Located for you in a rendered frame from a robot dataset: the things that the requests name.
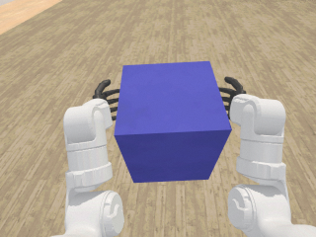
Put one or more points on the left robot hand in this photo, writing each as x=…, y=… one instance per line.
x=99, y=94

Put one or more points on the right robot hand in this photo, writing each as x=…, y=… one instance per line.
x=239, y=90

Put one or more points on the carton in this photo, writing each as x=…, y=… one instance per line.
x=171, y=122

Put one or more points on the left robot upper arm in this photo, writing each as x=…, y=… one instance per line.
x=94, y=214

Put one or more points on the left robot forearm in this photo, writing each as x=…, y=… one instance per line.
x=86, y=145

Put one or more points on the right robot forearm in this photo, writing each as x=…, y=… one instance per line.
x=261, y=124

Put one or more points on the right robot upper arm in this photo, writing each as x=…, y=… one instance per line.
x=263, y=211

